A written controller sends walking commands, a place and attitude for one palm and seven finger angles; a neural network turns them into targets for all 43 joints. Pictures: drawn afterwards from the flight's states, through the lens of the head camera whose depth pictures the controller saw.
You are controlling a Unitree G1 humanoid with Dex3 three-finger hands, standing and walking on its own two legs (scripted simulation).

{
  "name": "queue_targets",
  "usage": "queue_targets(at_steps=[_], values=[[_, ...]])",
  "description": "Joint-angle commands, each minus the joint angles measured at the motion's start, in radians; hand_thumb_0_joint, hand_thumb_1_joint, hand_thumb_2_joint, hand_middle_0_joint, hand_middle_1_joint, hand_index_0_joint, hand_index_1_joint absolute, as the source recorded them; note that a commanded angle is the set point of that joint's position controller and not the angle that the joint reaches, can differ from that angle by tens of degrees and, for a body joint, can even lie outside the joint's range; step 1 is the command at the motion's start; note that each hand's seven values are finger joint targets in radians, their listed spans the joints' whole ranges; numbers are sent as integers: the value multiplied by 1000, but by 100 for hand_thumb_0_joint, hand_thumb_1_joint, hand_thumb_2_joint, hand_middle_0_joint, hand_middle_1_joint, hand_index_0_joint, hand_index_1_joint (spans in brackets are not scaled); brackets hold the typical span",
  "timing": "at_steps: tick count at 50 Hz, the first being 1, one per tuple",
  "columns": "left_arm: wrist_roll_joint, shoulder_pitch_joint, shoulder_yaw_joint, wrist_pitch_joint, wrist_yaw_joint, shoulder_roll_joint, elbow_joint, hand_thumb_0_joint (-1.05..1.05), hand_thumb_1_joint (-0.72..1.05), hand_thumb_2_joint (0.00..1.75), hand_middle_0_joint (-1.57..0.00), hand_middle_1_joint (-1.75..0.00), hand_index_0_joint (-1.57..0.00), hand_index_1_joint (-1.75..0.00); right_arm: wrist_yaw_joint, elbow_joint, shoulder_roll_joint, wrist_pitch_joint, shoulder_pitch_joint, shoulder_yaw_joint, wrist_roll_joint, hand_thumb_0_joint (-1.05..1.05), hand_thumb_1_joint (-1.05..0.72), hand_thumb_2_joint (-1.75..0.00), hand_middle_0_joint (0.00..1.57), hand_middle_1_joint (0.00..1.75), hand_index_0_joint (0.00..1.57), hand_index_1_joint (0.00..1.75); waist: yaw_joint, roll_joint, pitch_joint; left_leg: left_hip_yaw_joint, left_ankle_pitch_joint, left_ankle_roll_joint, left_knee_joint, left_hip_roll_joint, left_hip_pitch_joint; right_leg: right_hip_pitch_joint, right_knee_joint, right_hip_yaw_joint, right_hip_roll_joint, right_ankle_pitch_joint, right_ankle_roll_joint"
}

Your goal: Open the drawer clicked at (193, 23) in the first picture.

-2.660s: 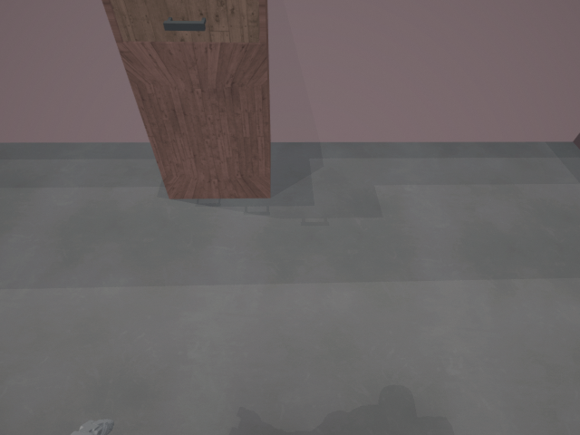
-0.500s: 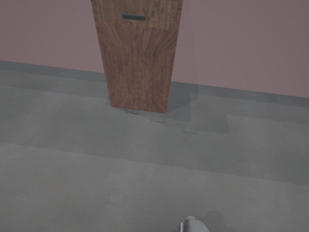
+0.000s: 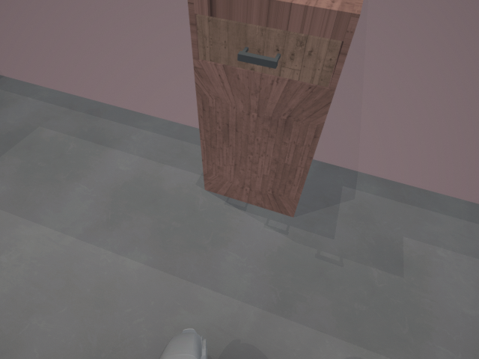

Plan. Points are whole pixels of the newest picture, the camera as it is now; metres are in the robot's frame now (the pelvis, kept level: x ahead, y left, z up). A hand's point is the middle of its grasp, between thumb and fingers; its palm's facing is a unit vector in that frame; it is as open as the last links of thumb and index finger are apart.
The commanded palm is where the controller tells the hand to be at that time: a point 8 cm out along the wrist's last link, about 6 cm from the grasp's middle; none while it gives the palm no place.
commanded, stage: turn to face it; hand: left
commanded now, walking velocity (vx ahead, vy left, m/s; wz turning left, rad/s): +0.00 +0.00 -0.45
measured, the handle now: (259, 56) +0.92 -0.01 +0.04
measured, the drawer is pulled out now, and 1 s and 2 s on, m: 0.00 0.00 0.00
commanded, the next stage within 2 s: take the last steps up to it in 0.52 s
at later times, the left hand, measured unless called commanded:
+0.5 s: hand out of the picture +0.14 +0.20 -0.18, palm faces -0.09 -0.97 -0.22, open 7.3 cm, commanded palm none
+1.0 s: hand (160, 300) +0.25 +0.18 -0.16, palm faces -0.27 -0.95 -0.17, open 7.3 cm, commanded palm none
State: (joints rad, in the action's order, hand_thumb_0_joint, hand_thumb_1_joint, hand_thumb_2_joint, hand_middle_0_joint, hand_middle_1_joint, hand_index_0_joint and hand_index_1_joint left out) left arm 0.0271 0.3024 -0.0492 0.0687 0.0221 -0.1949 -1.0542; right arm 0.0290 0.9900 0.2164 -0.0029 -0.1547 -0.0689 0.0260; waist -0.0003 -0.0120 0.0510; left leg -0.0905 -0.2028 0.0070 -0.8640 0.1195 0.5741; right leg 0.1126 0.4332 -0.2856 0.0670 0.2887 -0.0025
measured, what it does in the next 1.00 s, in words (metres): walks ahead, turning right: left foot, then right foot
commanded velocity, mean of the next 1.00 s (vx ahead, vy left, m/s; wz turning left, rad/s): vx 0.12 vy -0.01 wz -0.24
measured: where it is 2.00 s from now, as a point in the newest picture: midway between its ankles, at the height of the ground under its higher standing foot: (256, 326)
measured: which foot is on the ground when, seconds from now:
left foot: up 0.00-0.08, down 0.10-0.50, up 0.52-0.78, down 0.80-1.00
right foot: down 0.00-0.10, up 0.12-0.48, down 0.50-0.80, up 0.82-1.00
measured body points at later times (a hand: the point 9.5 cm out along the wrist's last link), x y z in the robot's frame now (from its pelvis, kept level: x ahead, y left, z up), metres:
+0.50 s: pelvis +0.08 +0.02 -0.01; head +0.09 +0.01 +0.44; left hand +0.15 +0.25 -0.16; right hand +0.12 -0.22 -0.17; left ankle +0.15 +0.12 -0.74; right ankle +0.08 -0.09 -0.74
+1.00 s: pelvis +0.14 +0.02 +0.01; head +0.15 +0.03 +0.46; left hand +0.27 +0.23 -0.14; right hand +0.00 -0.16 -0.14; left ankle +0.12 +0.14 -0.74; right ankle +0.12 -0.10 -0.68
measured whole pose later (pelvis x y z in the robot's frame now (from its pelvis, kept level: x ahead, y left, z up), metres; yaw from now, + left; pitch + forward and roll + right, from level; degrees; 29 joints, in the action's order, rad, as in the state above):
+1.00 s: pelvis +0.14 +0.02 +0.01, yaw -16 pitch +0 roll -1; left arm 0.02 0.20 -0.07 -0.02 -0.03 -0.19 -1.02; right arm -0.03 1.10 0.14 -0.04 -0.45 -0.02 0.04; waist -0.05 0.01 0.01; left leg -0.13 -0.26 0.00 -0.36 0.05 0.09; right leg 0.46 0.90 -0.07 0.05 0.34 0.00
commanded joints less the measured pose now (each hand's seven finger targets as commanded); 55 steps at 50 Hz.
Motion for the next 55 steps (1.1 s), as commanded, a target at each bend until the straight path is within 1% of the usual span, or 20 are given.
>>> queue_targets(at_steps=[1,3,4,5,7,11,22,23,25,26,29,32,35,38,40,41,44,47,52,55], values=[[-1,92,-1,4,3,-121,13,0,90,90,-20,-30,-20,-30,7,-29,-32,-20,-14,29,-2,0,-90,-90,20,30,20,30,16,136,8,-43,36,-12,196,-45,-205,49,-95,133,224,-524,91],[-6,86,2,-8,8,-113,2,0,90,90,-20,-30,-20,-30,-9,20,25,-34,-156,20,3,0,-90,-90,20,30,20,30,-51,75,-64,-43,198,-13,363,-47,-445,75,95,113,173,-499,57],[-15,123,8,-17,7,-78,8,0,90,90,-20,-30,-20,-30,-22,38,121,-43,-241,4,10,0,-90,-90,20,30,20,30,-71,-102,-164,96,504,-58,381,101,-660,200,286,85,89,-242,7],[-25,179,17,-25,6,-40,9,0,90,90,-20,-30,-20,-30,-33,46,210,-41,-289,-9,0,0,-90,-90,20,30,20,30,-69,-310,-255,294,795,-176,425,318,-759,310,535,99,-14,351,-25],[-22,145,17,-45,17,-34,1,0,90,90,-20,-30,-20,-30,-56,23,201,-38,-180,2,-7,0,-90,-90,20,30,20,30,-45,-254,-208,274,606,-214,496,363,-612,357,725,242,13,376,-16],[-10,118,0,-80,-6,-15,-13,0,90,90,-20,-30,-20,-30,-55,-6,96,-32,-14,26,-6,0,-90,-90,20,30,20,30,13,-124,-34,59,257,-145,588,233,-313,275,631,240,43,193,-25],[4,99,-19,-91,-7,15,56,0,90,90,-20,-30,-20,-30,-53,0,96,0,-15,-15,-3,0,-90,-90,20,30,20,30,24,-73,-61,7,-9,-127,496,233,-291,128,170,186,-13,0,-17],[6,131,-22,-86,-5,-5,52,0,90,90,-20,-30,-20,-30,-50,-5,82,3,-1,-14,-7,0,-90,-90,20,30,20,30,46,-31,-62,-37,-54,-86,419,192,-259,74,62,208,-4,-84,-9],[10,83,-37,-69,5,-150,77,0,90,90,-20,-30,-20,-30,-39,-45,-16,14,1,8,-17,0,-90,-90,20,30,20,30,31,268,-5,-124,-312,26,120,-9,-81,95,-179,599,286,-193,136],[1,85,-38,-70,8,-166,85,0,90,90,-20,-30,-20,-30,-43,-59,11,30,50,8,-16,0,-90,-90,20,30,20,30,65,238,-16,-25,-359,22,-3,-18,-109,177,-229,644,310,-106,200],[3,-47,-39,-76,15,-134,105,0,90,90,-20,-30,-20,-30,-44,-22,25,33,-22,1,-11,0,-90,-90,20,30,20,30,6,158,-2,46,-238,20,-134,-24,-88,160,-180,522,219,-146,194],[2,-58,-41,-71,10,-133,109,0,90,90,-20,-30,-20,-30,-46,-4,8,23,-79,10,-8,0,-90,-90,20,30,20,30,4,128,-60,26,-230,36,-12,-37,-139,79,-137,448,181,-254,177],[0,-33,-47,-70,0,-151,92,0,90,90,-20,-30,-20,-30,-46,-4,8,4,-109,19,-4,0,-90,-90,20,30,20,30,23,153,-72,5,-233,31,166,-55,-204,52,-146,485,167,-63,187],[-14,-76,-41,-75,-15,-125,92,0,90,90,-20,-30,-20,-30,-51,48,15,-23,-264,27,1,0,-90,-90,20,30,20,30,-33,64,-46,-11,-130,12,468,-57,-471,235,-45,416,71,203,112],[-14,-132,-22,-74,-30,-33,140,0,90,90,-20,-30,-20,-30,-62,55,154,-27,-366,-2,16,0,-90,-90,20,30,20,30,-83,-294,54,465,-453,-138,739,275,-493,509,339,202,-103,245,23],[0,-193,-31,-73,-34,-62,160,0,90,90,-20,-30,-20,-30,-60,56,158,-28,-353,-4,16,0,-90,-90,20,30,20,30,-86,-260,94,526,-502,-182,788,317,-429,540,488,265,-57,238,29],[5,-177,-32,-62,-51,-56,128,0,90,90,-20,-30,-20,-30,-61,44,91,-46,-273,16,9,0,-90,-90,20,30,20,30,-34,-110,111,337,-302,-160,758,225,-415,539,600,284,-1,93,20],[-1,-161,-18,-61,-55,-23,108,0,90,90,-20,-30,-20,-30,-63,67,69,-60,-301,19,4,0,-90,-90,20,30,20,30,-29,-94,57,181,-48,-148,715,169,-482,479,490,238,9,31,3],[-4,-219,-8,-53,-51,1,116,0,90,90,-20,-30,-20,-30,-57,113,78,-53,-353,7,10,0,-90,-90,20,30,20,30,-55,-136,45,115,78,-146,652,176,-490,352,255,172,-8,49,0],[-2,-134,-19,-43,-48,-9,77,0,90,90,-20,-30,-20,-30,-56,119,69,-46,-326,5,7,0,-90,-90,20,30,20,30,-8,-106,23,74,45,-109,545,151,-406,138,87,138,-38,-45,10]])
